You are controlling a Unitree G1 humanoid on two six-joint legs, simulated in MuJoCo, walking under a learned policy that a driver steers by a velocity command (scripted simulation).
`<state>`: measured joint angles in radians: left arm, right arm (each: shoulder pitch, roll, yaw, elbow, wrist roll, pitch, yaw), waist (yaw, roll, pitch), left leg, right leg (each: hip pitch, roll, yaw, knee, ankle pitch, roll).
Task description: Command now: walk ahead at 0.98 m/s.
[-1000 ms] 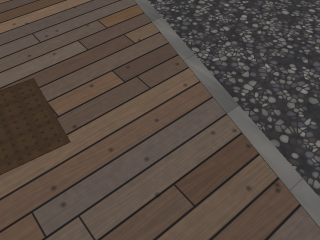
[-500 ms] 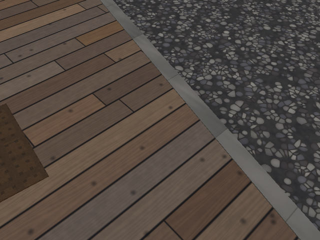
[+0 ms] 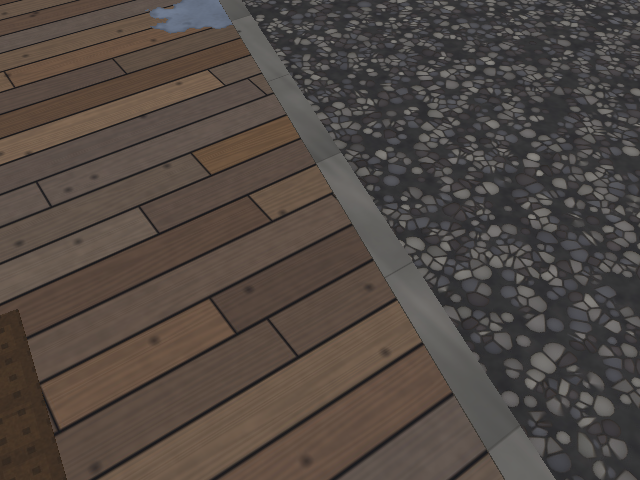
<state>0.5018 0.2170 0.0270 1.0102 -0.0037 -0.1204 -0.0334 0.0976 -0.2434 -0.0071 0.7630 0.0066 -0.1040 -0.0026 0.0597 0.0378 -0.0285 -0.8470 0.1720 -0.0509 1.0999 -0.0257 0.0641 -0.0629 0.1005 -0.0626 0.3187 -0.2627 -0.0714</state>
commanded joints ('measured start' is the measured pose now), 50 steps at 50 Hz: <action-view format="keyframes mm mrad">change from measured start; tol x32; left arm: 1 -87 121 11 -94 -13 -36 22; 50 -480 259 89 -302 -37 39 46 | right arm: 1 -68 -35 -1 -59 -3 -17 9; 8 -206 -79 -18 -142 28 -39 66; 13 486 -281 -105 41 16 -10 50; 50 105 -148 -98 -219 10 146 50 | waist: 1 -39 -24 158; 11 -296 -195 -149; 13 -183 294 -490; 23 -46 -34 147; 33 3 78 -28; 36 -21 -450 -517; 41 -67 -156 -16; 50 -89 -132 -27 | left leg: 1 144 -11 50 -255 250 -19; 8 193 -139 113 -595 111 27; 11 758 -196 135 -498 -45 113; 13 1424 164 -843 -769 -732 354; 24 410 -119 -268 -973 -180 221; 30 564 -96 -350 -850 -255 133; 33 711 -162 -336 -452 216 41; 35 187 -341 -153 259 -618 -62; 37 16 -173 -115 451 -535 -89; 50 417 -93 88 -372 -8 -24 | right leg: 1 -260 -222 137 -258 140 -141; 8 215 -336 90 -136 670 -99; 11 116 -304 5 486 1143 -45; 13 -596 -37 164 1154 -147 19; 14 -729 -93 216 1181 -115 -30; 32 -253 -85 149 119 283 93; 34 222 -266 242 244 396 4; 35 623 -605 776 183 546 -194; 42 -102 -408 179 -19 651 -113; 50 -77 -387 -102 23 549 -46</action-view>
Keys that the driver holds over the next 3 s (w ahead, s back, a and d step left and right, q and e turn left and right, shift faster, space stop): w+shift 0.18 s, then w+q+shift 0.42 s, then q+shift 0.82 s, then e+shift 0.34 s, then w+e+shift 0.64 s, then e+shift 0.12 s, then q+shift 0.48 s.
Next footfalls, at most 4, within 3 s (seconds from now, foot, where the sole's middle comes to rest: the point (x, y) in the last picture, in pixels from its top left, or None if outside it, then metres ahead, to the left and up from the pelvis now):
0.22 left None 0.45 0.14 -0.78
0.68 right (362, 351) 0.87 -0.03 -0.78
1.10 left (234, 337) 0.89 0.29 -0.78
1.52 right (289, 287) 1.06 0.17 -0.78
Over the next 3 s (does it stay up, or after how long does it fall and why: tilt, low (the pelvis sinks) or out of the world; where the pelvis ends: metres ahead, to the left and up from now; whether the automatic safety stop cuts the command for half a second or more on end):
stays up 1.52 0.39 -0.01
